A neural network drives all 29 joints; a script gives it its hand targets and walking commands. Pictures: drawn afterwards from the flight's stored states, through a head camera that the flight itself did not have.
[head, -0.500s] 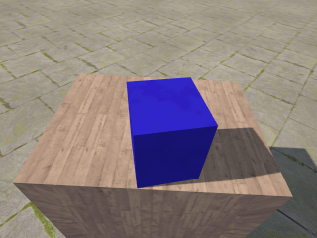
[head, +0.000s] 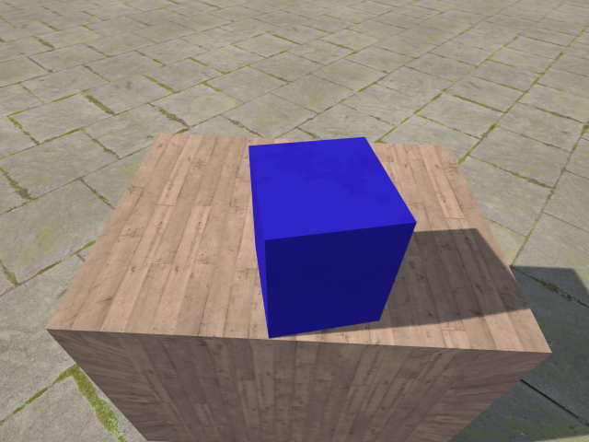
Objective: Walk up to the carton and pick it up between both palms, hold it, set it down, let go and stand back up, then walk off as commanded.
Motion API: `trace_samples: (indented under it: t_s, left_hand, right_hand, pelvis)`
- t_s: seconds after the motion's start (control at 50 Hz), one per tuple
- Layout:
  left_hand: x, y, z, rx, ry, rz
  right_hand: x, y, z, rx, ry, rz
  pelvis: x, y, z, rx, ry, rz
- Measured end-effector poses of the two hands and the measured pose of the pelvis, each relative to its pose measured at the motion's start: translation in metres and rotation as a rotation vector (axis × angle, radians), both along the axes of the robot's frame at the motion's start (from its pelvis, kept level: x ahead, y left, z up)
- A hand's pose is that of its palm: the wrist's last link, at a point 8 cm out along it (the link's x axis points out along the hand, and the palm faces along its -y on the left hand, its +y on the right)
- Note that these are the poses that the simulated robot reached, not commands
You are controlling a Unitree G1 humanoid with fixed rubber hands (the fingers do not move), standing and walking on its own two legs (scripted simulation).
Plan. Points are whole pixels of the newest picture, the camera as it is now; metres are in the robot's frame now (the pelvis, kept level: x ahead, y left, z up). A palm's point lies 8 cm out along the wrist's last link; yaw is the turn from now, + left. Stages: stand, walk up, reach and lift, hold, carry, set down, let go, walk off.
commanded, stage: stand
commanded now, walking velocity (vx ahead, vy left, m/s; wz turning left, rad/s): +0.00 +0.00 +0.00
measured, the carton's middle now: (316, 237) +0.45 -0.03 +0.02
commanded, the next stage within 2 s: walk off in 1.42 s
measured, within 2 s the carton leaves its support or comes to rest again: neither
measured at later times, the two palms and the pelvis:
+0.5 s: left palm out of the picture +0.05 +0.31 -0.12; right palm out of the picture +0.05 -0.28 -0.12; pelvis +0.00 +0.02 +0.00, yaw +0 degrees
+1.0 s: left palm out of the picture +0.07 +0.32 -0.12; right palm out of the picture +0.08 -0.27 -0.12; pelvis +0.02 +0.03 +0.00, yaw +1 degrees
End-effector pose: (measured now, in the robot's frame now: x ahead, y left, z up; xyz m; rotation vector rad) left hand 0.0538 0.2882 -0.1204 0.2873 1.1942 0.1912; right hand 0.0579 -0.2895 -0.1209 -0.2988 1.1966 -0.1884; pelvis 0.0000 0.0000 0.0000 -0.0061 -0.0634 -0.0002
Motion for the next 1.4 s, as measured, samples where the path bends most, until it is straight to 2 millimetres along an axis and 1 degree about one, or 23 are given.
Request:
trace_samples:
  t_s: [0.22,0.48,0.68,0.92,1.16,1.4]
  left_hand:
    - [-0.011,0.012,-0.002,0.008,0.047,0.004]
    - [-0.006,0.018,-0.004,0.001,0.05,0.004]
    - [0.0,0.023,-0.003,0.004,0.049,0.003]
    - [0.011,0.028,-0.003,0.005,0.049,0.012]
    - [0.023,0.03,-0.002,0.008,0.036,0.014]
    - [0.028,0.032,-0.001,0.015,0.041,0.021]
  right_hand:
    - [-0.009,0.002,0.001,-0.016,0.035,-0.014]
    - [-0.007,0.012,0.0,-0.011,0.041,-0.023]
    - [0.001,0.018,0.0,-0.01,0.044,-0.021]
    - [0.018,0.019,0.002,-0.02,0.032,-0.018]
    - [0.032,0.023,0.002,-0.014,0.018,-0.012]
    - [0.04,0.023,0.002,-0.017,0.023,-0.01]
  pelvis:
    - [-0.003,0.009,0.0,0.001,0.001,0.002]
    - [-0.001,0.018,0.0,0.002,0.002,0.006]
    - [0.004,0.023,0.001,0.004,0.011,0.009]
    - [0.013,0.028,0.001,0.004,0.014,0.015]
    - [0.02,0.03,0.001,0.005,0.014,0.018]
    - [0.027,0.029,0.001,0.007,0.018,0.02]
